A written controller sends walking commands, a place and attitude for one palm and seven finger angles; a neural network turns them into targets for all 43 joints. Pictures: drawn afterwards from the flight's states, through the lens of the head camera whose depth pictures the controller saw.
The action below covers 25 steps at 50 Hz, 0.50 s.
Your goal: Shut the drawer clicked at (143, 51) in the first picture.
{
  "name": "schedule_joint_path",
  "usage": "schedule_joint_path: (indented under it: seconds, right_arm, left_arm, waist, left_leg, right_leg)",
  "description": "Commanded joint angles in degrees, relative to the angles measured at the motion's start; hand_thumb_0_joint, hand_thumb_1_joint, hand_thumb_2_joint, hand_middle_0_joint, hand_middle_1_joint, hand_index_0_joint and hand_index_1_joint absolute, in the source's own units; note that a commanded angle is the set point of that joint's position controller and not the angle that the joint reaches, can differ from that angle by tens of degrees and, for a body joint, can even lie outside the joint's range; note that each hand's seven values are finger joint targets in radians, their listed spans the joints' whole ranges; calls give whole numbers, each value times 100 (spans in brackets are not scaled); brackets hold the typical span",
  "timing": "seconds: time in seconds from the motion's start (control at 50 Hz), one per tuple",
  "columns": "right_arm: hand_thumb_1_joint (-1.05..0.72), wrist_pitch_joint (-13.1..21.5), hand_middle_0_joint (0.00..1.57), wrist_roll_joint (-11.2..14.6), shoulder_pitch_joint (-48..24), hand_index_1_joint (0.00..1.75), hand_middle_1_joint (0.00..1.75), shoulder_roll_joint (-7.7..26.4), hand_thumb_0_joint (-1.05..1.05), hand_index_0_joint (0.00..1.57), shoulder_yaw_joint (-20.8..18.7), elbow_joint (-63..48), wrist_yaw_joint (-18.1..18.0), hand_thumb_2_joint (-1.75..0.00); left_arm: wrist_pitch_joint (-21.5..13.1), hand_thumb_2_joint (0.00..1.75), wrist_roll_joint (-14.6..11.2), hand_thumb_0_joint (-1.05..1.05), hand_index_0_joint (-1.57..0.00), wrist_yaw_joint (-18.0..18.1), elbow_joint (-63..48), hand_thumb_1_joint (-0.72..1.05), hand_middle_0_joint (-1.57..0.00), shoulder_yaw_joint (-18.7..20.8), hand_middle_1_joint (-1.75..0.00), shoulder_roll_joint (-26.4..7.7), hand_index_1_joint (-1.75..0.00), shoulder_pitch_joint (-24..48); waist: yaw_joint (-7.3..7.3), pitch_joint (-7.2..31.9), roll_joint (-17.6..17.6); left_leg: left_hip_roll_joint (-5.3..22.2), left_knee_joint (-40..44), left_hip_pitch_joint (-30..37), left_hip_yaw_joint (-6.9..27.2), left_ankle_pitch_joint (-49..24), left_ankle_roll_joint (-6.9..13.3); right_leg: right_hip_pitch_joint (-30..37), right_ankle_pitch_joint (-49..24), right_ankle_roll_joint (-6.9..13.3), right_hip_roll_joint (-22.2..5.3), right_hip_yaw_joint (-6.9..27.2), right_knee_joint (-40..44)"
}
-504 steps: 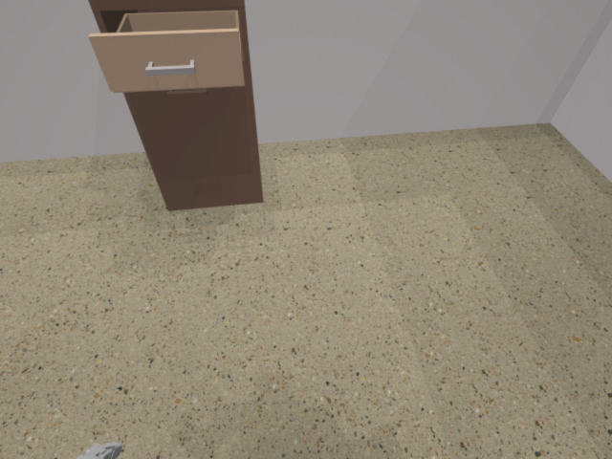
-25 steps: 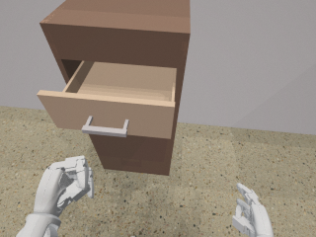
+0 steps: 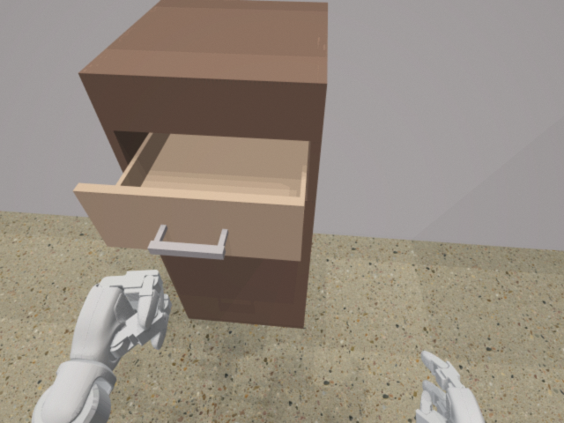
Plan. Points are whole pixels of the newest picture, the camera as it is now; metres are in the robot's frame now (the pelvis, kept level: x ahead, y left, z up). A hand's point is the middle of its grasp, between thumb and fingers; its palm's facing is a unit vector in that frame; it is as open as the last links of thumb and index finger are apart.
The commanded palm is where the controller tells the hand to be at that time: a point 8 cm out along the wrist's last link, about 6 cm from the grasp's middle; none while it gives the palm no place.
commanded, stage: raise the hand and make a fist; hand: left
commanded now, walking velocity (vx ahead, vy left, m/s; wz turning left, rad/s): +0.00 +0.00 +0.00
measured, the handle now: (190, 241) +0.41 +0.19 +0.01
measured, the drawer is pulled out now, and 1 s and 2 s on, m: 0.17 0.17 0.17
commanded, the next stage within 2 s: bring the fist close to the handle in 0.16 s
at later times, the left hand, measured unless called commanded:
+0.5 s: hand (167, 311) +0.24 +0.16 +0.08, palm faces +0.00 -1.00 -0.06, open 3.3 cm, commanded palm +0.22 +0.22 +0.08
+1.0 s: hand (188, 297) +0.29 +0.16 +0.03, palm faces -0.04 -1.00 -0.03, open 3.3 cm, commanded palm +0.27 +0.21 +0.03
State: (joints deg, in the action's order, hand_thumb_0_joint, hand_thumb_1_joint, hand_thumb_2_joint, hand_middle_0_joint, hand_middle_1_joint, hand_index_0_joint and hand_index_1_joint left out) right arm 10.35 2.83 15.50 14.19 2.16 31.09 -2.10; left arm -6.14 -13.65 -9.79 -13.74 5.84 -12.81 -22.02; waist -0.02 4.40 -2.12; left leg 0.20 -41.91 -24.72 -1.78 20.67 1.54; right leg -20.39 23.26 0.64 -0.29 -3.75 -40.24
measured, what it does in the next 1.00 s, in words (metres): stands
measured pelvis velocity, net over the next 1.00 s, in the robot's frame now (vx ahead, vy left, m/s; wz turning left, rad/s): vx -0.01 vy -0.01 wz -0.01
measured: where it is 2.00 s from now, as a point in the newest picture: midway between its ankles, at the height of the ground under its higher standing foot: outside the picture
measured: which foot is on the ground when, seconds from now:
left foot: down 0.00-1.00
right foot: down 0.00-1.00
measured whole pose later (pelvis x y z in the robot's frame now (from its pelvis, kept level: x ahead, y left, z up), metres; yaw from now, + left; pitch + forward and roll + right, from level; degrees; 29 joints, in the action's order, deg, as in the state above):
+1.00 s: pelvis -0.01 -0.01 -0.02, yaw +0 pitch +10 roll +0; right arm 8.0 1.9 14.2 14.4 0.6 34.2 -1.5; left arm -20.7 -13.8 -13.7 15.9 9.3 -12.8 -2.1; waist 1.4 4.8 -1.4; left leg 1.1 -50.2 -37.5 -1.7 23.0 0.6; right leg -33.9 26.4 1.7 0.2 -3.7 -50.0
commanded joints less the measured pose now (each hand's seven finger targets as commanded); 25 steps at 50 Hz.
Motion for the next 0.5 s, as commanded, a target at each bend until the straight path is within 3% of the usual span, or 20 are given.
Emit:
schedule_joint_path:
  seconds: [0.0,0.08,0.16,0.22,0.28,0.3,0.36,0.4,0.48]
  right_arm:
    - [-90,412,20,-25,-674,30,30,645,0,20,-276,-857,-27,-90]
    - [-90,494,20,15,-696,30,30,660,0,20,-287,-856,-32,-90]
    - [-90,539,20,19,-690,30,30,696,0,20,-295,-778,-75,-90]
    - [-90,558,20,4,-697,30,30,684,0,20,-286,-731,-86,-90]
    - [-90,573,20,9,-707,30,30,707,0,20,-286,-676,-104,-90]
    - [-90,544,20,9,-681,30,30,730,0,20,-299,-613,-116,-90]
    - [-90,520,20,17,-707,30,30,729,0,20,-288,-600,-119,-90]
    - [-90,523,20,15,-681,30,30,748,0,20,-308,-564,-135,-90]
    - [-90,543,20,2,-632,30,30,739,0,20,-327,-526,-131,-90]
  left_arm:
    - [-649,90,-104,0,-140,33,-1220,90,-140,622,-160,-782,-160,681]
    - [-750,90,-183,0,-140,-112,-1085,90,-140,480,-160,-652,-160,713]
    - [-752,90,-229,0,-140,-218,-816,90,-140,589,-160,-800,-160,1016]
    - [-780,90,-265,0,-140,-276,-669,90,-140,707,-160,-842,-160,964]
    - [-781,90,-350,0,-140,-354,-246,90,-140,837,-160,-898,-160,1171]
    - [-782,90,-358,0,-140,-366,34,90,-140,1046,-160,-1051,-160,1120]
    - [-896,90,-378,0,-140,-546,287,90,-140,894,-160,-951,-160,1653]
    - [-1017,90,-377,0,-140,-596,398,90,-140,1066,-160,-1153,-160,1798]
    - [-1247,90,-379,0,-140,-703,572,90,-140,902,-160,-1032,-160,2187]
  waist:
    - [-10,509,67]
    - [11,511,-53]
    - [53,454,117]
    - [-9,538,121]
    - [48,444,453]
    - [35,308,631]
    - [89,382,442]
    - [66,538,340]
    - [100,863,150]
  left_leg:
    - [67,644,716,298,-1218,-18]
    - [19,619,717,243,-1077,-15]
    - [-9,595,660,223,-934,20]
    - [-34,581,646,185,-1023,29]
    - [-66,491,487,150,-957,27]
    - [-56,442,341,155,-927,29]
    - [-101,357,268,127,-914,17]
    - [-96,299,250,124,-953,20]
    - [-101,246,398,126,-1184,30]
  right_leg:
    - [-207,-1305,24,105,-58,604]
    - [-223,-1239,5,79,4,654]
    - [-226,-1137,-30,55,124,787]
    - [-91,-1269,-42,25,201,831]
    - [-109,-1296,-123,-27,345,907]
    - [-135,-1242,-146,-38,432,981]
    - [-125,-1304,-185,-127,584,947]
    - [-77,-1363,-193,-130,632,911]
    - [-82,-1770,-160,-98,521,669]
